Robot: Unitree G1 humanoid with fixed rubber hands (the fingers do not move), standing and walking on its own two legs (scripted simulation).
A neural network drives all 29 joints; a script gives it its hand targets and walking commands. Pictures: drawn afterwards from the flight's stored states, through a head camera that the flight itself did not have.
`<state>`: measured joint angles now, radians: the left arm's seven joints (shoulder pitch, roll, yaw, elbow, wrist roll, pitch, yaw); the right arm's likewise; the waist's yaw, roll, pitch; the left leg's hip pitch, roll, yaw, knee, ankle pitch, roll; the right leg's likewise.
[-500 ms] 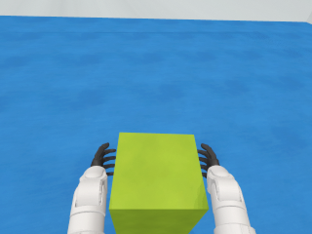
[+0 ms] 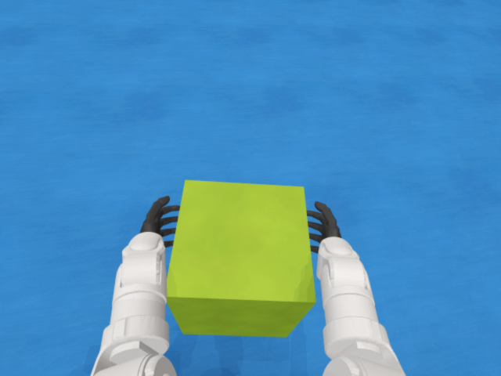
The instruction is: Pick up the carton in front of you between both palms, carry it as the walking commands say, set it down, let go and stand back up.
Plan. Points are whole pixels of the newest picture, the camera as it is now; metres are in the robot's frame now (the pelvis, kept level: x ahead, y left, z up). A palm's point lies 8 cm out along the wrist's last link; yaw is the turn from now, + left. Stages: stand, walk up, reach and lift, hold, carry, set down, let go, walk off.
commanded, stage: set down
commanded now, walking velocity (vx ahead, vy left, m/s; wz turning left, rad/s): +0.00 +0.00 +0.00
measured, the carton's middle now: (239, 264) +0.34 +0.02 -0.08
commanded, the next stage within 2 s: none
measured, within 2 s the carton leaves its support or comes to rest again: neither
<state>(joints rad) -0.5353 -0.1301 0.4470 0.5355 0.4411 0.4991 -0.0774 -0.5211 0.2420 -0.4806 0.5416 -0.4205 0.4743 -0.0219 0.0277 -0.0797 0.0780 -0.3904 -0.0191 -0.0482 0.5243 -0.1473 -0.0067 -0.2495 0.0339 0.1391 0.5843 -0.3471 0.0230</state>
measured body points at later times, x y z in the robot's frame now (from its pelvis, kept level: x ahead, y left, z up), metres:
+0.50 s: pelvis -0.04 +0.01 -0.12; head +0.20 +0.05 +0.26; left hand +0.40 +0.19 -0.21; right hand +0.39 -0.11 -0.19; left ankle +0.08 +0.13 -0.73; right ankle -0.02 -0.14 -0.73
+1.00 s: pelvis -0.06 +0.01 -0.25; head +0.23 +0.07 +0.09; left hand +0.44 +0.20 -0.36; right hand +0.43 -0.10 -0.35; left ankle +0.08 +0.13 -0.73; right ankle -0.02 -0.14 -0.73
